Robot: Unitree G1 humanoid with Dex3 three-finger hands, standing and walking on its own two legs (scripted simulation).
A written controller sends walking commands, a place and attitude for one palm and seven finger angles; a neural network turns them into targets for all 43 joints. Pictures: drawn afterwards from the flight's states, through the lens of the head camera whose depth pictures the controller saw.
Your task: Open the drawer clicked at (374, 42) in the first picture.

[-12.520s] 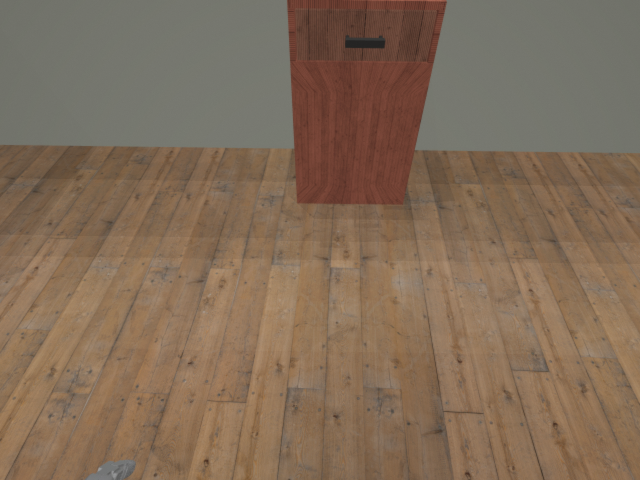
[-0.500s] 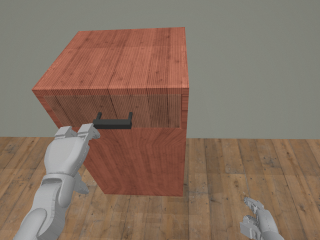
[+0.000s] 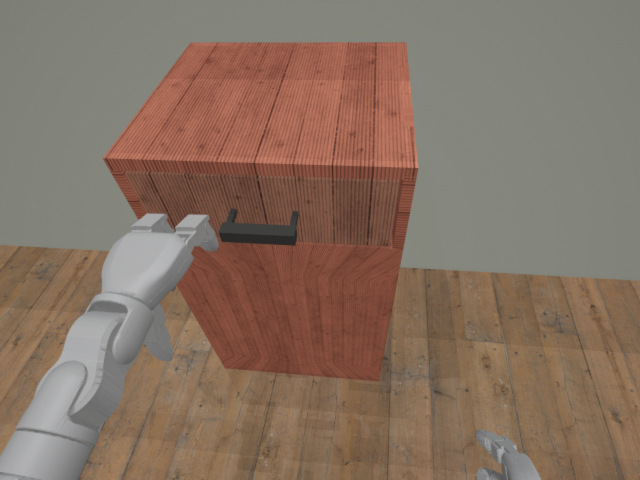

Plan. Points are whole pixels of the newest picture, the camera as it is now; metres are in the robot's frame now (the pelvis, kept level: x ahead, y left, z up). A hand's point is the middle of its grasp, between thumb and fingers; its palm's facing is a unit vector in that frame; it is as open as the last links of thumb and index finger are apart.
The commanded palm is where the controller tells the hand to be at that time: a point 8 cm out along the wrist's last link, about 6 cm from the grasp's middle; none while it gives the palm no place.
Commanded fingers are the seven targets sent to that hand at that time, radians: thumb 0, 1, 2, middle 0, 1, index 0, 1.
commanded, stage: raise the hand with hooked fingers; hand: left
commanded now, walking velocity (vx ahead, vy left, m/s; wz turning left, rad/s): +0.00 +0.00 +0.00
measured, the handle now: (261, 224) +0.50 +0.18 -0.01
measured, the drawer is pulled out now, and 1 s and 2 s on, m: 0.00 0.00 0.00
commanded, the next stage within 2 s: move the hooked fingers above the handle in 0.12 s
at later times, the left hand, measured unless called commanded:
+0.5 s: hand (196, 272) +0.32 +0.21 +0.09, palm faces +0.04 -0.05 -1.00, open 13.8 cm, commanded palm +0.31 +0.22 +0.15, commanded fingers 0.00 -0.50 0.30 -0.30 -1.20 -0.30 -1.20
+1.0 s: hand (213, 245) +0.38 +0.21 +0.07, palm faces +0.06 -0.03 -1.00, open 13.8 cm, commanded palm +0.36 +0.21 +0.13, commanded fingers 0.00 -0.50 0.30 -0.30 -1.20 -0.30 -1.20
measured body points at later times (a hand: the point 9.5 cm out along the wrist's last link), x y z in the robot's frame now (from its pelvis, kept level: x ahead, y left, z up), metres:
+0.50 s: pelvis +0.00 -0.03 +0.00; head +0.02 -0.06 +0.45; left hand +0.32 +0.21 +0.14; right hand +0.20 -0.25 -0.11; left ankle -0.02 +0.07 -0.74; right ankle +0.01 -0.13 -0.74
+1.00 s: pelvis +0.01 -0.04 -0.01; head +0.05 -0.06 +0.44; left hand +0.37 +0.21 +0.13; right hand +0.16 -0.28 -0.13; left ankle -0.02 +0.07 -0.74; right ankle +0.01 -0.13 -0.74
